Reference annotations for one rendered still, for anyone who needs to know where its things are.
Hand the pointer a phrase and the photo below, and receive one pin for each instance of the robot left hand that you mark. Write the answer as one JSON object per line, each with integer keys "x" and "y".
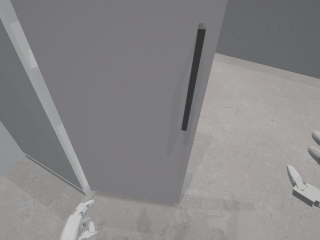
{"x": 75, "y": 224}

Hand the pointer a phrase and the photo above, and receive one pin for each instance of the fridge door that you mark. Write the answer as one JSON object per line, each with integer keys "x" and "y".
{"x": 118, "y": 73}

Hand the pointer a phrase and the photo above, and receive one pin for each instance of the robot right hand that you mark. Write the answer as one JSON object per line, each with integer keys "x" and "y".
{"x": 306, "y": 192}

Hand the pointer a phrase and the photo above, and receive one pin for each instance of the handle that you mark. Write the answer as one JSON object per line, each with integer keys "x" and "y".
{"x": 193, "y": 75}

